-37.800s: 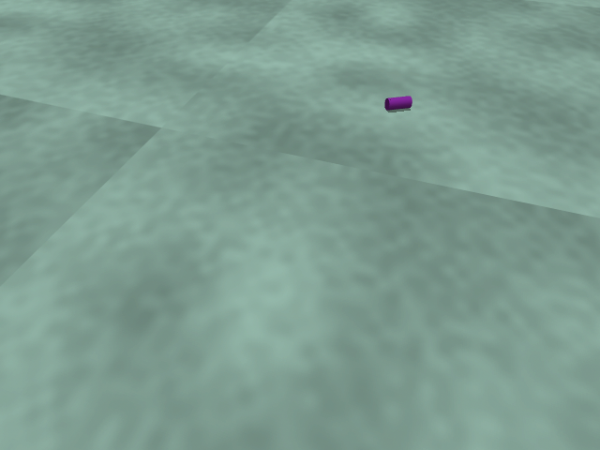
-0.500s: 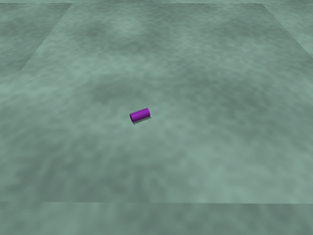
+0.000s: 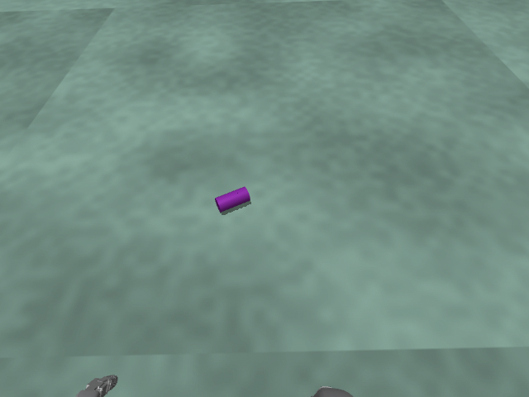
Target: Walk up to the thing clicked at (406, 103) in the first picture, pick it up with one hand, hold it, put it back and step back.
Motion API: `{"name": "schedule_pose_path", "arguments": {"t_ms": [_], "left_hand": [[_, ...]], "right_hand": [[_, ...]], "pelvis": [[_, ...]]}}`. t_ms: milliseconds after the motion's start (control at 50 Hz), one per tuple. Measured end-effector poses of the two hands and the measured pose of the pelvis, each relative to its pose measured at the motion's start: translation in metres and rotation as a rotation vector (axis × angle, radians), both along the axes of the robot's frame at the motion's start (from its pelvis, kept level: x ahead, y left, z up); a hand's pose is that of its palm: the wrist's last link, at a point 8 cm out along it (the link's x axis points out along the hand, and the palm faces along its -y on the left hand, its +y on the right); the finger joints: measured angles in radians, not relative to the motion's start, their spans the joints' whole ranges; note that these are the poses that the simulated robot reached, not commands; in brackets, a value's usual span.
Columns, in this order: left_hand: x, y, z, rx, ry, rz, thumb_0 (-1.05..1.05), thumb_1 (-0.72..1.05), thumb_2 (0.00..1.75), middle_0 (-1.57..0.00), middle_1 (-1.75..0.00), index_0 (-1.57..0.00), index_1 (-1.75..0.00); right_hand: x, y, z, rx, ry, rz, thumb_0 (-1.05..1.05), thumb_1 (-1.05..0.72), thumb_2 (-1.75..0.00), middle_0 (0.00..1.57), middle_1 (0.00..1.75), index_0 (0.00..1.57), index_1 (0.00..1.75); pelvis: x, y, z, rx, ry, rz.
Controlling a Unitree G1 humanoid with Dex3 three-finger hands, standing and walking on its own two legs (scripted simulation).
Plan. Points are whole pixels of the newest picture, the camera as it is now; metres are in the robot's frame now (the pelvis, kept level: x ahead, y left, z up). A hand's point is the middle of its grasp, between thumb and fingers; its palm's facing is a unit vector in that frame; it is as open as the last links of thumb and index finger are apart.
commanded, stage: step back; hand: left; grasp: from above
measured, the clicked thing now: (232, 199) +1.05 +0.19 -0.72
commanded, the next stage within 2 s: stand in 0.06 s
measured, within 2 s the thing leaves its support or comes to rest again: neither
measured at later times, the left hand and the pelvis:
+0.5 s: hand out of the picture +0.11 +0.26 -0.13, palm faces +0.00 -0.95 -0.32, open 7.4 cm; pelvis +0.03 +0.01 +0.02, yaw +0 degrees
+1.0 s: hand out of the picture +0.10 +0.24 -0.13, palm faces -0.01 -0.94 -0.35, open 7.4 cm; pelvis +0.03 -0.01 +0.02, yaw +0 degrees
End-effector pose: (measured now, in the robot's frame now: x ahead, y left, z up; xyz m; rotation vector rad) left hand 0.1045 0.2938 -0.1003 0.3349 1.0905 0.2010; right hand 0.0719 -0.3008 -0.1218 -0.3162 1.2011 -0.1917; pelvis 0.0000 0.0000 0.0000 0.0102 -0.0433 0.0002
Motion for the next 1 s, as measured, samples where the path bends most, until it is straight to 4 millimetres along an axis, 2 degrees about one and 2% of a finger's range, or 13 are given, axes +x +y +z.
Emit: {"name": "schedule_pose_path", "arguments": {"t_ms": [80, 200, 460, 580, 680, 840, 1000], "left_hand": [[0.005, 0.010, -0.003, -0.003, -0.008, 0.012, 0.00, 0.90, 0.90, -0.21, -0.30, -0.20, -0.30], [0.000, 0.018, -0.004, -0.033, 0.048, 0.036, 0.00, 0.90, 0.90, -0.21, -0.30, -0.20, -0.30], [-0.004, 0.010, 0.002, -0.048, 0.098, 0.040, 0.00, 0.90, 0.90, -0.21, -0.30, -0.20, -0.30], [-0.005, 0.007, 0.008, -0.032, 0.096, 0.042, 0.00, 0.90, 0.90, -0.21, -0.30, -0.20, -0.30], [-0.008, 0.004, 0.010, -0.020, 0.106, 0.044, 0.00, 0.90, 0.90, -0.21, -0.30, -0.20, -0.30], [-0.015, -0.001, 0.010, -0.011, 0.136, 0.048, 0.00, 0.90, 0.90, -0.21, -0.30, -0.20, -0.30], [-0.013, -0.008, 0.009, -0.015, 0.139, 0.047, 0.00, 0.90, 0.90, -0.21, -0.30, -0.20, -0.30]], "right_hand": [[-0.003, 0.006, -0.001, -0.012, 0.029, 0.017, 0.01, -0.90, -0.90, 0.20, 0.30, 0.20, 0.30], [-0.007, 0.018, 0.014, -0.003, 0.055, 0.010, 0.01, -0.90, -0.90, 0.20, 0.30, 0.20, 0.30], [0.043, 0.018, 0.029, 0.003, -0.037, 0.022, 0.01, -0.90, -0.90, 0.20, 0.30, 0.20, 0.30], [0.054, 0.015, 0.029, 0.015, -0.049, 0.029, 0.01, -0.90, -0.90, 0.20, 0.30, 0.20, 0.30], [0.050, 0.011, 0.027, 0.023, -0.031, 0.029, 0.01, -0.90, -0.90, 0.20, 0.30, 0.20, 0.30], [0.030, 0.001, 0.021, 0.028, 0.034, 0.013, 0.01, -0.90, -0.90, 0.20, 0.30, 0.20, 0.30], [0.013, -0.006, 0.018, 0.023, 0.077, 0.000, 0.01, -0.90, -0.90, 0.20, 0.30, 0.20, 0.30]], "pelvis": [[-0.001, 0.007, -0.002, 0.003, 0.008, 0.011], [0.010, 0.011, 0.011, -0.009, 0.005, -0.001], [0.025, 0.009, 0.022, -0.007, -0.007, 0.003], [0.026, 0.003, 0.024, -0.006, -0.005, 0.005], [0.025, -0.002, 0.025, -0.006, -0.001, 0.006], [0.025, -0.009, 0.025, -0.006, 0.007, 0.006], [0.026, -0.014, 0.025, -0.007, 0.013, 0.007]]}}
